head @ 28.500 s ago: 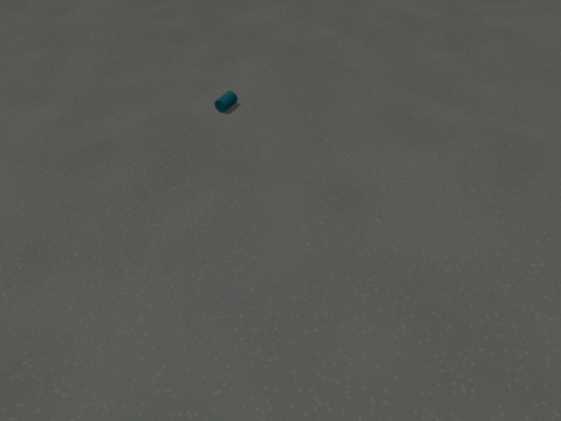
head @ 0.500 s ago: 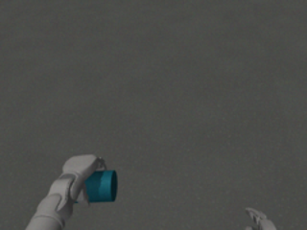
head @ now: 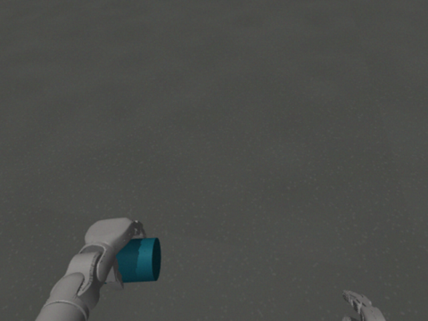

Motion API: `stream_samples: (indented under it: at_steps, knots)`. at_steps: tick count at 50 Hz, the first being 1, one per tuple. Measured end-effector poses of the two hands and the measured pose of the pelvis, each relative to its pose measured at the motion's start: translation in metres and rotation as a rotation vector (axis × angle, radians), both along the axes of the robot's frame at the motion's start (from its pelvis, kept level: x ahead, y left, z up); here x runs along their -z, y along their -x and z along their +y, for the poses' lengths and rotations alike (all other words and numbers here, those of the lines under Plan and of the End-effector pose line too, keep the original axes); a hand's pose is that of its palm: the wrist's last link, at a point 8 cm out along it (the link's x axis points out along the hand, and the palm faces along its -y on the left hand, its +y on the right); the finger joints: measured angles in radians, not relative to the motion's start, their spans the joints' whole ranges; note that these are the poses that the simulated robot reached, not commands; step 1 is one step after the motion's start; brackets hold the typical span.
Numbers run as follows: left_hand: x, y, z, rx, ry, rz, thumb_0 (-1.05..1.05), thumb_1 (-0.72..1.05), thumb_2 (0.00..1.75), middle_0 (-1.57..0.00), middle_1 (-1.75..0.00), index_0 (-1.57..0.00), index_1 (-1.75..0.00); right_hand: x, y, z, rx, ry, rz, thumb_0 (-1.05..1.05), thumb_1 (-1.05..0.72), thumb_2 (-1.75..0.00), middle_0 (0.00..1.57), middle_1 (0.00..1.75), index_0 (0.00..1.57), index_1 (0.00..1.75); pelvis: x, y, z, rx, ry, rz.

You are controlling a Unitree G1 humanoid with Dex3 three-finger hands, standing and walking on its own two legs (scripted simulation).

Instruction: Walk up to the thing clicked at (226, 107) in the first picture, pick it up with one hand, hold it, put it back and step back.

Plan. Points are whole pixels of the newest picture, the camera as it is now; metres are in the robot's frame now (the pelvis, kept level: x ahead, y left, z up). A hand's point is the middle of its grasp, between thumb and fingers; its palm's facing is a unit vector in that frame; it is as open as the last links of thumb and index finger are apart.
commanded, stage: crouch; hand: left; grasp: from above
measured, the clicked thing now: (124, 260) +0.29 +0.22 -0.08
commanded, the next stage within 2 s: lower in 1.68 s
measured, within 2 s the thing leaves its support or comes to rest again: neither
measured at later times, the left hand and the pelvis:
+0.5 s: hand (145, 272) +0.32 +0.23 -0.26, palm faces -0.43 +0.06 -0.90, open 11.0 cm; pelvis -0.04 +0.01 -0.14, yaw +1 degrees
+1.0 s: hand (162, 286) +0.34 +0.23 -0.47, palm faces -0.46 +0.00 -0.89, open 11.0 cm; pelvis -0.07 +0.01 -0.30, yaw +1 degrees
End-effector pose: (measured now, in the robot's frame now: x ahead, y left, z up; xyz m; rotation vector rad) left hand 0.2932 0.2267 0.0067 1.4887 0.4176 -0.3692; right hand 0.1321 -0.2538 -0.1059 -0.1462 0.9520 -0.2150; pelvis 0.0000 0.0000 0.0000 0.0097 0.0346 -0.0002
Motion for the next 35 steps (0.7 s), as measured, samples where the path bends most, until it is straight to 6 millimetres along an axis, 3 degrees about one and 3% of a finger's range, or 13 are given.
stream_samples:
  at_steps: [7,13,23,29,35]
  knots:
    - [0.039,0.005,0.001,0.019,-0.011,0.013,-0.01,-0.17,0.48,-0.82,-0.20,-0.79,-0.32,0.009,0.010,-0.004,-0.019,0.025,0.058,0.01,-0.90,-0.91,0.21,0.30,0.20,0.29,0.010,0.005,0.000,-0.013,0.003,0.059]
    - [0.090,0.001,0.002,0.050,-0.054,0.003,-0.01,-0.16,0.47,-0.80,-0.22,-0.77,-0.34,0.038,0.035,-0.016,-0.025,0.065,0.146,0.01,-0.90,-0.91,0.21,0.30,0.20,0.29,0.038,0.016,0.000,-0.024,0.014,0.170]
    - [0.193,-0.027,0.001,0.065,-0.094,-0.047,-0.01,-0.13,0.43,-0.79,-0.24,-0.76,-0.35,0.123,0.103,-0.030,0.025,0.131,0.310,0.01,-0.90,-0.91,0.21,0.30,0.20,0.29,0.121,0.040,0.006,-0.025,0.031,0.380]
    - [0.253,-0.042,0.000,0.027,-0.100,-0.054,-0.01,-0.13,0.44,-0.78,-0.25,-0.75,-0.35,0.180,0.142,-0.022,0.058,0.125,0.386,0.01,-0.91,-0.90,0.21,0.30,0.20,0.29,0.173,0.053,0.008,-0.024,0.035,0.471]
    - [0.310,-0.046,0.000,0.012,-0.084,-0.019,-0.01,-0.14,0.46,-0.77,-0.26,-0.74,-0.36,0.229,0.161,-0.010,0.049,0.098,0.422,0.01,-0.90,-0.90,0.21,0.30,0.20,0.29,0.218,0.064,0.009,-0.030,0.043,0.533]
